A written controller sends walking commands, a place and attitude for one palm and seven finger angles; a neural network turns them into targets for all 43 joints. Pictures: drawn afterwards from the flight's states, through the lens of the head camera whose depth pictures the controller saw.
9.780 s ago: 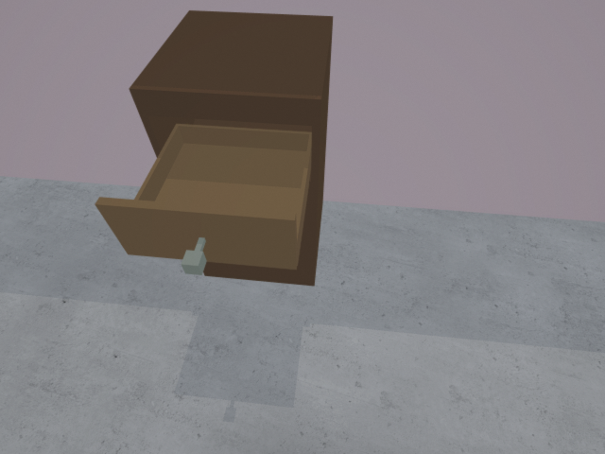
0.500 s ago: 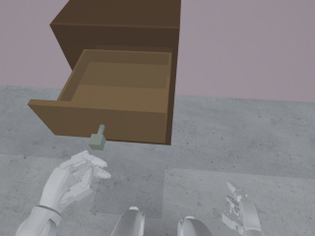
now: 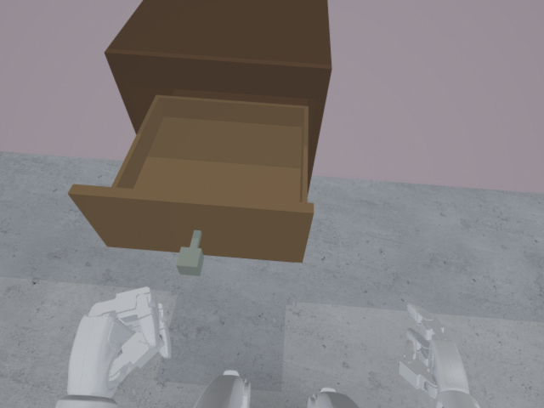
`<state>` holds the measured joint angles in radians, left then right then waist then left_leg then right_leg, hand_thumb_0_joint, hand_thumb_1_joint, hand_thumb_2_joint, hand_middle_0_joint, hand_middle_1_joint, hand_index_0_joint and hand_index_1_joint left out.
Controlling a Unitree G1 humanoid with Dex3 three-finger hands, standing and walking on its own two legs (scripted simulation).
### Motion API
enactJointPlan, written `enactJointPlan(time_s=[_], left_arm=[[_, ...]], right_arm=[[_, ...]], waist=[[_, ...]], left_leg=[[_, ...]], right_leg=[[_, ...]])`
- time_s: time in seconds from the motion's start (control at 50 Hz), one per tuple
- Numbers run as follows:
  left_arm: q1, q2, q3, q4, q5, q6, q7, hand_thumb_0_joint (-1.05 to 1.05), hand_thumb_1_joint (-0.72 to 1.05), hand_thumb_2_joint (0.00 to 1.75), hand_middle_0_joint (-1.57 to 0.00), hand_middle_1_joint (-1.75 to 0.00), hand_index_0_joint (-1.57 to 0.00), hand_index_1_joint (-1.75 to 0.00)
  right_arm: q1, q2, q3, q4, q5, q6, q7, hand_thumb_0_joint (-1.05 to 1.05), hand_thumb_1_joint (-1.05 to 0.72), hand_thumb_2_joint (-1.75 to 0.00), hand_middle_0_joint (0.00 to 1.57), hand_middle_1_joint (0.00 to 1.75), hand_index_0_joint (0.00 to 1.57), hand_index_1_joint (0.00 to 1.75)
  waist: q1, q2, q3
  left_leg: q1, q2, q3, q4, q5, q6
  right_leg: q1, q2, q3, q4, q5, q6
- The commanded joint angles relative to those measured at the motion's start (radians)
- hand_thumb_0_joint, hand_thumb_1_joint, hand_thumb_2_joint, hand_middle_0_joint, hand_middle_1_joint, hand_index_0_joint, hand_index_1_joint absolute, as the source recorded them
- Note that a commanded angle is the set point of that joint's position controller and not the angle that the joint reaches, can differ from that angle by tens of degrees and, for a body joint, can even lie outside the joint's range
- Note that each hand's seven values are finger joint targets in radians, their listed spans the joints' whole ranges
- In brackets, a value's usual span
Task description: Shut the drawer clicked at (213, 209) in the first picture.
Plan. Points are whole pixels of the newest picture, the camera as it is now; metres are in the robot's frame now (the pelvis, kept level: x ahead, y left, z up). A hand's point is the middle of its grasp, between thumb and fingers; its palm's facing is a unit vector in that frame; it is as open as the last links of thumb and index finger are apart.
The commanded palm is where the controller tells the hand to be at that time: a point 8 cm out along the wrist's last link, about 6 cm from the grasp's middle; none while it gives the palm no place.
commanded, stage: raise the hand and make a fist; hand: left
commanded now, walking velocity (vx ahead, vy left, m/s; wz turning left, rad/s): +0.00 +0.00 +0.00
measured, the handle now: (193, 251) +0.37 +0.16 -0.03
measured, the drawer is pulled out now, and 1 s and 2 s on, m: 0.29 0.29 0.29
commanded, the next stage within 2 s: bring the fist close to the handle in 0.66 s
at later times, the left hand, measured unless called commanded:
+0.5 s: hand (185, 348) +0.19 +0.12 +0.07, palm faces -0.07 -1.00 +0.02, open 3.3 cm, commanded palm +0.16 +0.18 +0.07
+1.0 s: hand (186, 348) +0.20 +0.12 +0.04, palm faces +0.01 -1.00 -0.03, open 3.2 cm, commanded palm +0.17 +0.18 +0.04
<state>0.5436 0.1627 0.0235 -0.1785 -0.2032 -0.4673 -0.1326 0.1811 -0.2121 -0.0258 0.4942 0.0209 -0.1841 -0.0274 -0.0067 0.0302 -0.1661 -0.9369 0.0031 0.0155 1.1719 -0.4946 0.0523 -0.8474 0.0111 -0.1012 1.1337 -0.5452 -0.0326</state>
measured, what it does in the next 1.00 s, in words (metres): stands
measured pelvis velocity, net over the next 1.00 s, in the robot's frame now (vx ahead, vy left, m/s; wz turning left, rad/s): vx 0.01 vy -0.02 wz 0.00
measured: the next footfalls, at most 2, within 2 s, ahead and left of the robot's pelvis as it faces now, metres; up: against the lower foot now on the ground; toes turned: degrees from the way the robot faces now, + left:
none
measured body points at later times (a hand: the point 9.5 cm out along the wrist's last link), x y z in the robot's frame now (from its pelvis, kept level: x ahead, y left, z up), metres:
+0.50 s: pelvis +0.01 +0.02 +0.00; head +0.06 +0.02 +0.45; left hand +0.19 +0.17 +0.07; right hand +0.19 -0.21 -0.07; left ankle +0.04 +0.08 -0.65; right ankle +0.01 -0.11 -0.65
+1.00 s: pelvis +0.01 -0.02 -0.01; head +0.07 -0.02 +0.44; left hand +0.19 +0.18 +0.05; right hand +0.22 -0.25 -0.07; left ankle +0.04 +0.08 -0.65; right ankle +0.01 -0.11 -0.65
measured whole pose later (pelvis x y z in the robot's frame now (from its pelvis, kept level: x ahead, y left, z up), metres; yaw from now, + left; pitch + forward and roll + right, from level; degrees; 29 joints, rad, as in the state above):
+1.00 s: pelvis +0.01 -0.02 -0.01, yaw +0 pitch +17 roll -2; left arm 0.61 0.17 -0.02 -0.17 -0.15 -0.45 -0.09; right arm 0.21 -0.21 0.00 0.43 0.01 -0.08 -0.01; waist -0.01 0.03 -0.19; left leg -0.99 0.02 0.00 1.22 -0.53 0.02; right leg -0.90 0.03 -0.12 1.19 -0.59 -0.06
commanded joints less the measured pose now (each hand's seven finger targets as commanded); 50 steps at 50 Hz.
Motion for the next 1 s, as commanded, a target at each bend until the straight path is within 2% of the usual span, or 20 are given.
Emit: enactJointPlan(time_s=[0.0, 0.04, 0.08, 0.1, 0.18, 0.2, 0.22, 0.26, 0.32, 0.38, 0.4, 0.42, 0.5, 0.52, 0.6, 0.64, 0.7, 0.74, 0.82, 0.98], left_arm=[[0.145, 0.006, -0.074, -0.161, 0.032, 0.059, -0.005, 0.0, 0.9, 0.9, -1.4, -1.6, -1.4, -1.6], [0.102, -0.004, -0.139, -0.245, 0.049, 0.091, -0.011, 0.0, 0.9, 0.9, -1.4, -1.6, -1.4, -1.6], [0.105, 0.021, -0.122, -0.291, 0.056, 0.096, 0.008, 0.0, 0.9, 0.9, -1.4, -1.6, -1.4, -1.6], [0.085, 0.047, -0.102, -0.319, 0.067, 0.086, 0.03, 0.0, 0.9, 0.9, -1.4, -1.6, -1.4, -1.6], [0.093, 0.021, -0.099, -0.362, 0.078, 0.017, 0.101, 0.0, 0.9, 0.9, -1.4, -1.6, -1.4, -1.6], [0.095, 0.037, -0.08, -0.354, 0.089, 0.008, 0.117, 0.0, 0.9, 0.9, -1.4, -1.6, -1.4, -1.6], [0.099, 0.003, -0.115, -0.361, 0.092, -0.002, 0.12, 0.0, 0.9, 0.9, -1.4, -1.6, -1.4, -1.6], [0.113, -0.009, -0.141, -0.354, 0.098, -0.008, 0.116, 0.0, 0.9, 0.9, -1.4, -1.6, -1.4, -1.6], [0.144, -0.036, -0.204, -0.35, 0.109, 0.024, 0.093, 0.0, 0.9, 0.9, -1.4, -1.6, -1.4, -1.6], [0.149, -0.001, -0.185, -0.371, 0.106, 0.063, 0.083, 0.0, 0.9, 0.9, -1.4, -1.6, -1.4, -1.6], [0.16, 0.03, -0.152, -0.364, 0.113, 0.074, 0.09, 0.0, 0.9, 0.9, -1.4, -1.6, -1.4, -1.6], [0.164, 0.02, -0.158, -0.372, 0.111, 0.079, 0.096, 0.0, 0.9, 0.9, -1.4, -1.6, -1.4, -1.6], [0.195, 0.051, -0.071, -0.362, 0.096, 0.071, 0.137, 0.0, 0.9, 0.9, -1.4, -1.6, -1.4, -1.6], [0.208, 0.027, -0.081, -0.364, 0.089, 0.061, 0.14, 0.0, 0.9, 0.9, -1.4, -1.6, -1.4, -1.6], [0.216, 0.022, -0.09, -0.358, 0.076, 0.015, 0.128, 0.0, 0.9, 0.9, -1.4, -1.6, -1.4, -1.6], [0.2, 0.019, -0.116, -0.36, 0.071, -0.004, 0.104, 0.0, 0.9, 0.9, -1.4, -1.6, -1.4, -1.6], [0.224, 0.056, -0.078, -0.32, 0.067, -0.007, 0.07, 0.0, 0.9, 0.9, -1.4, -1.6, -1.4, -1.6], [0.21, 0.053, -0.086, -0.328, 0.063, -0.01, 0.054, 0.0, 0.9, 0.9, -1.4, -1.6, -1.4, -1.6], [0.163, 0.056, -0.032, -0.233, 0.057, -0.018, 0.054, 0.0, 0.9, 0.9, -1.4, -1.6, -1.4, -1.6], [0.032, 0.089, 0.021, -0.2, 0.019, -0.096, 0.023, 0.0, 0.9, 0.9, -1.4, -1.6, -1.4, -1.6]], right_arm=[[-0.028, -0.14, -0.031, -0.206, 0.016, -0.005, 0.005, 0.0, -0.9, -0.9, 0.2, 0.3, 0.2, 0.3], [-0.014, -0.142, -0.023, -0.24, 0.017, 0.009, 0.004, 0.0, -0.9, -0.9, 0.2, 0.3, 0.2, 0.3], [-0.005, -0.135, -0.018, -0.254, 0.011, 0.021, 0.002, 0.0, -0.9, -0.9, 0.2, 0.3, 0.2, 0.3], [-0.01, -0.135, -0.015, -0.255, 0.006, 0.028, -0.001, 0.0, -0.9, -0.9, 0.2, 0.3, 0.2, 0.3], [-0.002, -0.113, -0.005, -0.271, -0.012, 0.039, 0.015, 0.0, -0.9, -0.9, 0.2, 0.3, 0.2, 0.3], [-0.004, -0.114, -0.007, -0.267, -0.014, 0.045, 0.017, 0.0, -0.9, -0.9, 0.2, 0.3, 0.2, 0.3], [-0.003, -0.113, -0.004, -0.276, -0.013, 0.046, 0.023, 0.0, -0.9, -0.9, 0.2, 0.3, 0.2, 0.3], [0.0, -0.121, -0.004, -0.279, -0.011, 0.049, 0.032, 0.0, -0.9, -0.9, 0.2, 0.3, 0.2, 0.3], [0.008, -0.131, -0.005, -0.293, -0.004, 0.057, 0.035, 0.0, -0.9, -0.9, 0.2, 0.3, 0.2, 0.3], [0.018, -0.136, -0.009, -0.304, 0.002, 0.069, 0.026, 0.0, -0.9, -0.9, 0.2, 0.3, 0.2, 0.3], [0.01, -0.135, -0.012, -0.301, 0.003, 0.074, 0.021, 0.0, -0.9, -0.9, 0.2, 0.3, 0.2, 0.3], [0.012, -0.13, -0.009, -0.308, 0.002, 0.079, 0.019, 0.0, -0.9, -0.9, 0.2, 0.3, 0.2, 0.3], [0.004, -0.113, -0.013, -0.297, 0.0, 0.09, 0.013, 0.0, -0.9, -0.9, 0.2, 0.3, 0.2, 0.3], [0.006, -0.109, -0.012, -0.298, -0.001, 0.089, 0.014, 0.0, -0.9, -0.9, 0.2, 0.3, 0.2, 0.3], [0.007, -0.111, -0.014, -0.278, 0.0, 0.074, 0.017, 0.0, -0.9, -0.9, 0.2, 0.3, 0.2, 0.3], [0.013, -0.116, -0.015, -0.274, 0.002, 0.062, 0.018, 0.0, -0.9, -0.9, 0.2, 0.3, 0.2, 0.3], [0.013, -0.121, -0.022, -0.259, 0.004, 0.06, 0.012, 0.0, -0.9, -0.9, 0.2, 0.3, 0.2, 0.3], [0.016, -0.118, -0.021, -0.263, 0.005, 0.058, 0.012, 0.0, -0.9, -0.9, 0.2, 0.3, 0.2, 0.3], [-0.001, -0.114, -0.024, -0.24, 0.001, 0.061, 0.004, 0.0, -0.9, -0.9, 0.2, 0.3, 0.2, 0.3], [-0.011, -0.114, -0.02, -0.203, -0.005, 0.035, 0.001, 0.0, -0.9, -0.9, 0.2, 0.3, 0.2, 0.3]], waist=[[-0.014, -0.002, -0.122], [-0.027, 0.006, -0.112], [-0.019, -0.009, -0.107], [-0.015, -0.003, -0.103], [0.0, 0.03, -0.117], [0.007, 0.031, -0.11], [-0.001, 0.043, -0.119], [-0.003, 0.061, -0.127], [-0.017, 0.041, -0.149], [-0.015, 0.002, -0.165], [-0.005, -0.003, -0.165], [-0.006, -0.009, -0.161], [0.017, -0.033, -0.156], [0.016, -0.023, -0.158], [0.002, -0.009, -0.142], [-0.018, -0.007, -0.138], [-0.02, -0.022, -0.131], [-0.021, -0.012, -0.142], [-0.023, -0.049, -0.114], [-0.023, -0.021, -0.212]], left_leg=[[0.252, 0.024, -0.103, -0.252, 0.184, -0.021], [0.269, 0.026, -0.114, -0.257, 0.181, -0.02], [0.272, 0.029, -0.125, -0.262, 0.179, -0.024], [0.269, 0.03, -0.128, -0.257, 0.176, -0.024], [0.276, 0.035, -0.15, -0.251, 0.174, -0.047], [0.266, 0.034, -0.151, -0.252, 0.167, -0.05], [0.273, 0.036, -0.154, -0.247, 0.16, -0.052], [0.271, 0.039, -0.168, -0.251, 0.124, -0.058], [0.268, 0.04, -0.173, -0.25, 0.125, -0.051], [0.254, 0.034, -0.164, -0.253, 0.115, -0.045], [0.246, 0.032, -0.157, -0.251, 0.125, -0.044], [0.241, 0.028, -0.15, -0.252, 0.127, -0.043], [0.219, 0.02, -0.117, -0.236, 0.181, -0.04], [0.221, 0.016, -0.102, -0.228, 0.197, -0.037], [0.208, 0.015, -0.09, -0.209, 0.209, -0.032], [0.203, 0.014, -0.084, -0.192, 0.202, -0.025], [0.181, 0.011, -0.075, -0.177, 0.202, -0.018], [0.184, 0.008, -0.072, -0.173, 0.208, -0.016], [0.126, 0.002, -0.063, -0.136, 0.178, -0.018], [0.059, -0.001, -0.048, -0.054, 0.181, -0.018]], right_leg=[[0.064, 0.011, 0.016, -0.194, 0.153, 0.001], [0.053, 0.009, 0.013, -0.194, 0.152, 0.004], [0.051, 0.011, 0.007, -0.188, 0.139, 0.001], [0.042, 0.013, 0.008, -0.178, 0.134, -0.001], [-0.016, 0.017, 0.0, -0.129, 0.105, -0.007], [-0.016, 0.018, 0.004, -0.125, 0.103, -0.009], [-0.03, 0.017, 0.003, -0.118, 0.097, -0.007], [-0.043, 0.015, 0.005, -0.11, 0.079, -0.007], [-0.026, 0.011, 0.009, -0.12, 0.085, -0.004], [0.011, 0.011, 0.012, -0.135, 0.09, -0.003], [0.022, 0.014, 0.015, -0.135, 0.093, -0.005], [0.027, 0.014, 0.013, -0.138, 0.092, -0.005], [0.065, 0.021, 0.016, -0.149, 0.13, -0.009], [0.072, 0.02, 0.019, -0.152, 0.147, -0.009], [0.071, 0.019, 0.026, -0.16, 0.165, -0.007], [0.061, 0.016, 0.035, -0.166, 0.174, -0.003], [0.083, 0.014, 0.052, -0.181, 0.198, -0.001], [0.088, 0.011, 0.055, -0.177, 0.213, 0.001], [0.061, 0.011, 0.071, -0.17, 0.203, 0.004], [0.085, -0.007, 0.142, -0.15, 0.23, 0.013]])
